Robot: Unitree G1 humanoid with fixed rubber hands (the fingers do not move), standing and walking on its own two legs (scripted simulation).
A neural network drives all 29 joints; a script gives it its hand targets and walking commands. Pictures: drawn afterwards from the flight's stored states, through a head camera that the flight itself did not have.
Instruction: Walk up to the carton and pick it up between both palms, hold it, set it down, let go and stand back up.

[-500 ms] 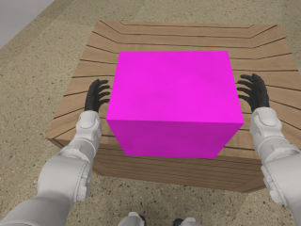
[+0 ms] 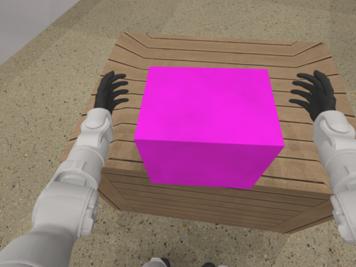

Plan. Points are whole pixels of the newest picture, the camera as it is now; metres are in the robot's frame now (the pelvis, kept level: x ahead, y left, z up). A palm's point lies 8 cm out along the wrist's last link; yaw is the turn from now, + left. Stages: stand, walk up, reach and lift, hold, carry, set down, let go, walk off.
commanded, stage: set down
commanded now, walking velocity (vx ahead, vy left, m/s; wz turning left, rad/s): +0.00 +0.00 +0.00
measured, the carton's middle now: (203, 131) +0.44 +0.00 -0.01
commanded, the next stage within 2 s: none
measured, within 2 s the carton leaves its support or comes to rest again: neither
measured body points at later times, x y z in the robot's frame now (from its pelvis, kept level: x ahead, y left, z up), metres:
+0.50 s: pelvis +0.01 +0.00 +0.02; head +0.06 +0.01 +0.47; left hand +0.45 +0.25 +0.15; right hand +0.46 -0.26 +0.15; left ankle +0.03 +0.13 -0.72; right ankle +0.03 -0.08 -0.72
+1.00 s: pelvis +0.03 +0.01 +0.03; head +0.06 +0.02 +0.48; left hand +0.40 +0.25 +0.12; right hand +0.41 -0.27 +0.13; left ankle +0.03 +0.13 -0.72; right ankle +0.03 -0.08 -0.72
